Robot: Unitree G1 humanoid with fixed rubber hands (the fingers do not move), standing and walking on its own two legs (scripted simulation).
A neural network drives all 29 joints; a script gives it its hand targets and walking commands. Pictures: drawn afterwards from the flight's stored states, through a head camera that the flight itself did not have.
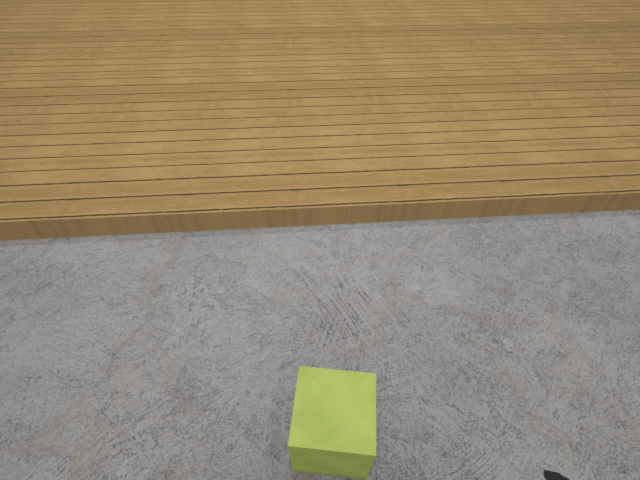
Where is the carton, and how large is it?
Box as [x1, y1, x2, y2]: [288, 366, 375, 479]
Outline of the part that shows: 299,366 288,441 288,449 292,470 365,479 375,457 375,373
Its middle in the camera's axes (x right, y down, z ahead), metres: +0.03 +0.52 +1.07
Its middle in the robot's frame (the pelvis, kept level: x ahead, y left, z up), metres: +0.41 -0.04 -0.66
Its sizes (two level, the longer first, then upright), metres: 0.210 0.200 0.250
